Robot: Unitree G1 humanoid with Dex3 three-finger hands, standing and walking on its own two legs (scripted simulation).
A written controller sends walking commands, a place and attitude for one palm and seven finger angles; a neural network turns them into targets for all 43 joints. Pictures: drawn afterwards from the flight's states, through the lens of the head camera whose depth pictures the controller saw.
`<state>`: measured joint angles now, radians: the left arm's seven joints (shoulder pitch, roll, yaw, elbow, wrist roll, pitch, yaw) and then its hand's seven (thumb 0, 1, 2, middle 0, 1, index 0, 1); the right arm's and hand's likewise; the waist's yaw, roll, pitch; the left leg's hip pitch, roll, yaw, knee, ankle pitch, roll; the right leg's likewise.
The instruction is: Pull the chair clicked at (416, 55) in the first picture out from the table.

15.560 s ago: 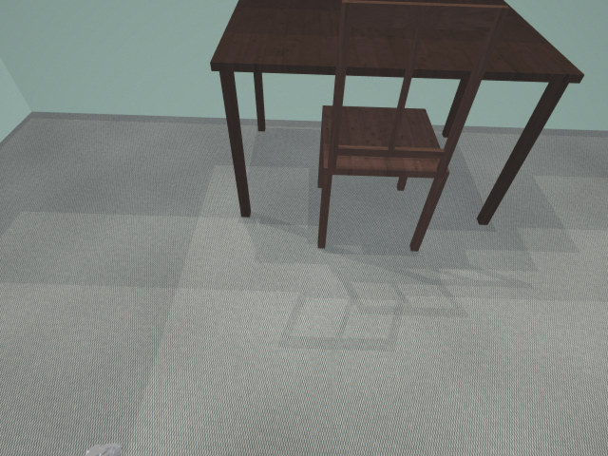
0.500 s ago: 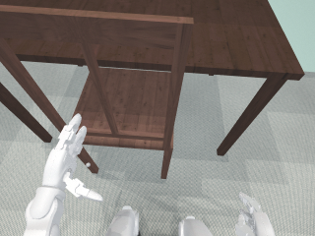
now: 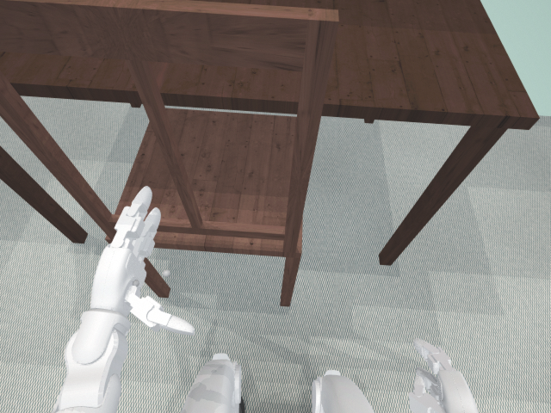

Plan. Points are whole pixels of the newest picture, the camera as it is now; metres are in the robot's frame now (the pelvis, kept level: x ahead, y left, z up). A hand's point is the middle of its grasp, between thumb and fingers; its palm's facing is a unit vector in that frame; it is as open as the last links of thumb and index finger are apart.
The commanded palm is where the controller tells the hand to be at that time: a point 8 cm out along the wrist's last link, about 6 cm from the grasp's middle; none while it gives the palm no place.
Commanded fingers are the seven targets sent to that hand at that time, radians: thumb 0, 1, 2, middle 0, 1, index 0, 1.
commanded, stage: aim the fingers beside a spindle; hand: left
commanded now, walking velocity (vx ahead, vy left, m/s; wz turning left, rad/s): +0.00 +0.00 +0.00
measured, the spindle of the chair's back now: (176, 165) +0.46 +0.17 +0.05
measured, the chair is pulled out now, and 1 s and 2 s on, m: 0.00 0.00 0.00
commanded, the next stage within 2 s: push the fingers through the gap in 0.80 s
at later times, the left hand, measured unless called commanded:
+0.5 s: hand (171, 267) +0.31 +0.16 +0.02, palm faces -0.07 -1.00 -0.02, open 16.9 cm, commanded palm +0.29 +0.21 +0.02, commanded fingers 0.00 -0.50 0.30 -0.06 -0.08 -0.06 -0.08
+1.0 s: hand (178, 265) +0.32 +0.15 +0.01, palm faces -0.09 -1.00 -0.01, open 16.9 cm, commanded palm +0.31 +0.20 +0.02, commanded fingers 0.00 -0.50 0.30 -0.06 -0.08 -0.06 -0.08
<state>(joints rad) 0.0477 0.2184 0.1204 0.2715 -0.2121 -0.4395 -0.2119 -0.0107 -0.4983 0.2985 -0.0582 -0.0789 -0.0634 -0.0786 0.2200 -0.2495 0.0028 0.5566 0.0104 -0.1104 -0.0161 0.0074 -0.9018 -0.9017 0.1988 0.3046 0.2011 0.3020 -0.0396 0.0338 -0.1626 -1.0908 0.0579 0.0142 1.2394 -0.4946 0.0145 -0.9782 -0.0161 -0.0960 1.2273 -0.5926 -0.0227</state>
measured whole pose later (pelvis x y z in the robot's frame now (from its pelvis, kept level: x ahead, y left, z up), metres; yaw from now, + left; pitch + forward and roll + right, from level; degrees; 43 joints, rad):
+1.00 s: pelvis +0.00 +0.01 -0.01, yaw +0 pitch +22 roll -3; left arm -0.03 0.20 0.08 0.30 -0.18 -0.44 -0.17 -0.01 -0.50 0.30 -0.06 -0.08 -0.06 -0.08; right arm 0.21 -0.25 0.01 0.55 0.01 -0.07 -0.01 0.01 -0.90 -0.90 0.20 0.30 0.20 0.30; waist -0.04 0.04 -0.17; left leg -1.15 0.06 0.02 1.29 -0.51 0.03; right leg -1.04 -0.02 -0.09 1.26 -0.60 -0.01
